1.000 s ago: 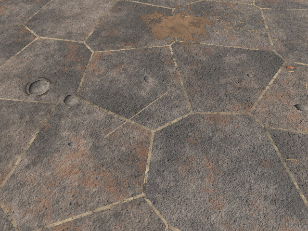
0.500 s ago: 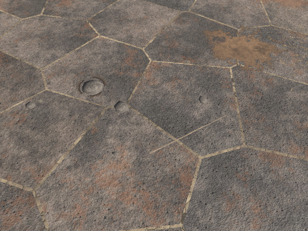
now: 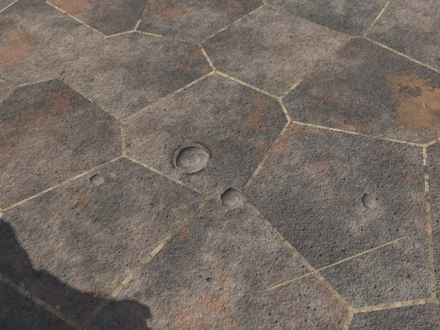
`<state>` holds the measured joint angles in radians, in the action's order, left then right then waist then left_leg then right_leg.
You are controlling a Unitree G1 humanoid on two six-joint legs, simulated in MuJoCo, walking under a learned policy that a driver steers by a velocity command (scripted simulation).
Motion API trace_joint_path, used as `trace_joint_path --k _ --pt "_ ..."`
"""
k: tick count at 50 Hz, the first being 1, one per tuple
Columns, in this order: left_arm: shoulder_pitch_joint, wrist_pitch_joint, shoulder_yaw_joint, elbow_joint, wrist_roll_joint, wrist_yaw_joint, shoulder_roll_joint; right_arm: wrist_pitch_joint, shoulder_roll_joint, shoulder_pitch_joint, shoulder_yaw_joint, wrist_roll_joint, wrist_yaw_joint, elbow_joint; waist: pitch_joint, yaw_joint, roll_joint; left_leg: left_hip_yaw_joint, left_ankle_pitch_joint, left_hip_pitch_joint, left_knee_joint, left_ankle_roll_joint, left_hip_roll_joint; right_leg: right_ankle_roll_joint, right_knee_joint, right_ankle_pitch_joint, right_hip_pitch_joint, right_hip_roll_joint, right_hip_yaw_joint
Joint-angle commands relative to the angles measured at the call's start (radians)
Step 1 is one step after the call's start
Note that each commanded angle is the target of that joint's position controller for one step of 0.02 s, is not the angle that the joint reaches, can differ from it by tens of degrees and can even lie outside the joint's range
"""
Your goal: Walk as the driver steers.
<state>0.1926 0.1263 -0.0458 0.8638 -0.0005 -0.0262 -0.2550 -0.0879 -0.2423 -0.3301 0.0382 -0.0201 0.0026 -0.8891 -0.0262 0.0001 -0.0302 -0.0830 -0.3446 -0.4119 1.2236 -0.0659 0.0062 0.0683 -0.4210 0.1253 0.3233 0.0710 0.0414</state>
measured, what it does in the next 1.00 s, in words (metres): walks ahead: left foot, then right foot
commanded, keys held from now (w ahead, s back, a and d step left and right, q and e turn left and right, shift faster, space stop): w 0.04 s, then no key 0.92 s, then w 0.04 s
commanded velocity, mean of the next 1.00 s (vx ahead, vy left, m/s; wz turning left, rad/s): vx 0.14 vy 0.00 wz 0.03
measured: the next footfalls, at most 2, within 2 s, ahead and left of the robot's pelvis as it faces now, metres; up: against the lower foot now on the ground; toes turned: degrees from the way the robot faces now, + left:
left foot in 0.32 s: +0.33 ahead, +0.13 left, +0.00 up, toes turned +0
right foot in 0.62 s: +0.26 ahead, -0.10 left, +0.00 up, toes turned -1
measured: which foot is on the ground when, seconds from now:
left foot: up 0.00-0.30, down 0.32-1.00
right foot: down 0.00-0.34, up 0.36-0.60, down 0.62-1.00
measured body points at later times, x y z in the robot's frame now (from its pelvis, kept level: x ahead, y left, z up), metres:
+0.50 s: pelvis +0.20 +0.04 +0.00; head +0.22 +0.06 +0.45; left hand +0.26 +0.31 -0.15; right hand +0.34 -0.20 -0.11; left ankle +0.29 +0.13 -0.74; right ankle +0.15 -0.10 -0.69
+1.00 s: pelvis +0.25 +0.02 +0.00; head +0.26 +0.02 +0.45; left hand +0.28 +0.26 -0.15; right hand +0.31 -0.23 -0.15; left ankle +0.29 +0.13 -0.74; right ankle +0.22 -0.10 -0.74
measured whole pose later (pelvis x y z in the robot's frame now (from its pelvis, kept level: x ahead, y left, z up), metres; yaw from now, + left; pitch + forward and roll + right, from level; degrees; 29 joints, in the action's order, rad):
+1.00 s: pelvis +0.25 +0.02 +0.00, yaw -1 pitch +0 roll +0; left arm 0.27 0.02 -0.02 1.05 0.00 0.03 -0.19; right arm -0.01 -0.21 -0.21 0.04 0.00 0.03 -1.00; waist -0.03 -0.01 0.00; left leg 0.01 -0.22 -0.30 0.53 -0.01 0.01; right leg -0.01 -0.54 0.34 0.19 -0.02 0.01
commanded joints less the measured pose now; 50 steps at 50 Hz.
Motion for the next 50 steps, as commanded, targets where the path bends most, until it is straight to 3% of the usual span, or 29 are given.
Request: trace_joint_path --k 1,2,4,7,11,13,15,16,17,18,19,20,21,23,25,28,30,31,32,33,35,39,48,49,50 --pt "0.016 0.010 -0.006 -0.031 -0.007 -0.006 -0.066 -0.007 -0.063 -0.028 0.021 0.007 0.005 0.067 0.041 0.023 0.077 -0.020 0.073 -0.180 -0.033 0.005 -0.126 0.183 0.279 -0.020 -0.136 -0.277 -0.328" --pt "0.036 0.011 -0.008 -0.018 -0.003 -0.005 -0.078 -0.002 -0.049 -0.027 0.017 0.008 0.007 0.070 0.030 0.026 0.084 -0.006 0.085 -0.189 -0.069 0.013 -0.134 0.191 0.294 -0.059 -0.116 -0.272 -0.291" --pt "0.056 0.011 -0.013 -0.002 -0.006 0.001 -0.113 0.000 -0.052 0.039 0.015 0.021 0.014 0.102 -0.004 0.023 0.073 0.021 0.141 -0.216 -0.185 0.045 -0.134 0.199 0.292 -0.336 -0.090 -0.271 -0.215" --pt "0.085 -0.006 -0.011 0.015 -0.002 0.015 -0.125 -0.008 -0.023 0.131 0.001 0.028 0.011 0.128 0.021 -0.001 0.080 0.071 0.321 -0.136 -0.440 0.060 -0.094 0.147 0.239 -0.576 -0.084 -0.208 -0.082" --pt "0.156 -0.029 -0.007 0.052 0.011 0.025 -0.143 -0.005 -0.040 0.233 0.001 0.019 -0.001 0.153 0.052 -0.043 0.108 0.071 0.451 -0.054 -0.622 0.057 -0.039 0.116 0.179 -0.502 -0.167 -0.223 -0.087" --pt "0.142 -0.040 -0.007 0.060 0.015 0.028 -0.143 -0.006 -0.070 0.247 0.010 0.024 -0.006 0.168 0.060 -0.029 0.119 0.050 0.401 -0.036 -0.680 0.032 -0.034 0.097 0.114 -0.476 -0.222 -0.252 -0.120" --pt "0.109 -0.049 -0.005 0.057 0.020 0.033 -0.137 -0.012 -0.104 0.160 0.026 0.038 -0.006 0.137 0.097 0.022 0.097 0.064 0.454 0.096 -0.791 -0.001 -0.012 0.059 -0.008 -0.431 -0.238 -0.222 -0.126" --pt "0.140 -0.046 0.001 0.055 0.006 0.033 -0.121 -0.016 -0.160 0.097 0.042 0.046 0.001 0.121 0.147 0.031 0.041 0.023 0.755 0.238 -0.799 -0.031 -0.070 0.020 -0.130 -0.358 -0.196 -0.161 -0.097" --pt "0.248 -0.035 0.025 0.061 -0.016 0.028 -0.049 -0.010 -0.214 0.033 0.049 0.063 0.006 0.118 0.275 0.000 -0.111 -0.149 1.135 0.542 -0.699 -0.144 -0.260 -0.029 -0.350 0.010 0.018 -0.084 -0.062" --pt "0.341 -0.039 0.048 0.098 -0.005 0.024 0.003 0.006 -0.145 -0.006 0.031 0.055 0.002 0.106 0.395 0.009 -0.239 -0.316 1.162 0.643 -0.723 -0.277 -0.406 -0.075 -0.562 0.513 0.134 -0.042 -0.072" --pt "0.302 -0.056 0.026 0.102 0.010 0.022 -0.081 0.017 -0.091 -0.004 0.016 0.035 -0.008 0.104 0.368 0.023 -0.155 -0.338 0.925 0.561 -0.770 -0.262 -0.372 -0.087 -0.641 0.583 0.163 -0.072 -0.122" --pt "0.226 -0.075 0.015 0.083 0.017 0.028 -0.105 0.022 -0.089 0.063 0.014 0.023 -0.011 0.109 0.271 0.012 -0.094 -0.307 0.704 0.454 -0.815 -0.222 -0.338 -0.097 -0.670 0.540 0.207 -0.099 -0.117" --pt "0.169 -0.096 0.009 0.075 0.013 0.039 -0.103 0.024 -0.086 0.137 0.009 0.025 -0.010 0.122 0.199 -0.001 -0.041 -0.268 0.549 0.331 -0.862 -0.192 -0.308 -0.109 -0.647 0.487 0.202 -0.124 -0.112" --pt "0.151 -0.130 0.009 0.071 0.003 0.059 -0.074 0.032 -0.110 0.245 0.016 0.045 -0.005 0.133 0.128 -0.047 -0.079 -0.179 0.345 0.108 -0.946 -0.149 -0.242 -0.124 -0.524 0.381 0.078 -0.142 -0.094" --pt "0.173 -0.138 0.014 0.091 -0.003 0.069 -0.041 0.037 -0.101 0.256 0.016 0.055 0.000 0.122 0.126 -0.053 -0.106 -0.104 0.288 0.032 -0.965 -0.145 -0.196 -0.125 -0.419 0.322 -0.023 -0.119 -0.060" --pt "0.166 -0.141 0.013 0.105 -0.006 0.069 -0.036 0.043 -0.088 0.246 0.012 0.038 0.009 0.098 0.137 -0.052 -0.097 -0.083 0.102 0.018 -0.964 -0.133 -0.179 -0.105 -0.243 0.163 -0.116 -0.108 -0.041" --pt "0.151 -0.141 0.011 0.108 -0.022 0.064 -0.040 0.049 -0.072 0.221 0.006 0.025 0.013 0.074 0.103 -0.056 -0.079 -0.068 -0.098 -0.026 -0.960 -0.077 -0.144 -0.075 -0.116 0.077 -0.183 -0.096 -0.025" --pt "0.142 -0.140 0.010 0.101 -0.033 0.062 -0.056 0.049 -0.059 0.193 0.001 0.026 0.013 0.056 0.068 -0.049 -0.055 -0.063 -0.174 -0.048 -0.950 -0.032 -0.122 -0.052 -0.067 0.065 -0.186 -0.131 -0.064" --pt "0.131 -0.139 0.004 0.092 -0.028 0.066 -0.099 0.050 -0.064 0.175 0.004 0.030 0.012 0.051 0.023 -0.021 0.003 -0.035 -0.182 -0.044 -0.913 0.004 -0.079 -0.027 -0.024 0.140 -0.133 -0.174 -0.101" --pt "0.106 -0.134 -0.007 0.109 -0.012 0.064 -0.128 0.053 -0.062 0.157 0.009 0.025 0.018 0.048 -0.019 0.009 0.126 0.042 -0.083 0.047 -0.871 0.029 -0.021 -0.005 0.018 0.336 0.022 -0.164 -0.114" --pt "0.066 -0.112 0.007 0.111 -0.017 0.063 -0.066 0.056 -0.068 0.159 0.014 0.026 0.027 0.031 -0.027 0.015 0.157 0.056 0.055 0.176 -0.801 0.028 -0.020 -0.030 0.083 0.375 0.114 -0.157 -0.120" --pt "0.092 -0.086 0.006 0.132 -0.004 0.062 -0.058 0.059 -0.056 0.135 0.015 0.030 0.028 -0.009 0.004 0.002 0.084 0.051 0.176 0.191 -0.784 0.006 -0.029 -0.051 0.035 0.209 0.028 -0.137 -0.092" --pt "0.131 -0.096 0.010 0.165 -0.001 0.063 -0.041 0.070 -0.051 0.120 0.017 0.019 0.029 -0.072 0.035 -0.010 0.030 0.055 0.345 0.235 -0.747 0.009 -0.034 -0.049 -0.010 0.035 -0.043 -0.117 -0.064" --pt "0.155 -0.099 0.011 0.179 0.001 0.063 -0.035 0.073 -0.043 0.101 0.016 0.018 0.030 -0.089 0.055 -0.011 0.034 0.072 0.243 0.243 -0.741 0.008 -0.019 -0.043 0.001 0.133 -0.054 -0.110 -0.057" --pt "0.163 -0.102 0.005 0.184 0.007 0.064 -0.049 0.076 -0.051 0.093 0.020 0.011 0.031 -0.099 0.032 -0.010 0.050 0.094 0.059 0.220 -0.719 0.003 0.006 -0.022 0.011 0.284 -0.037 -0.107 -0.065"
Keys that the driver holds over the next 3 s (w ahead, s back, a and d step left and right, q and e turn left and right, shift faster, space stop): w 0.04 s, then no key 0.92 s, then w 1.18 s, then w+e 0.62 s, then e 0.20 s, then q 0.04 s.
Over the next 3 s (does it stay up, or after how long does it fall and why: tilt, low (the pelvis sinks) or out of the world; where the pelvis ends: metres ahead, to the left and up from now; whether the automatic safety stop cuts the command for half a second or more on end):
stays up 1.22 -0.08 0.00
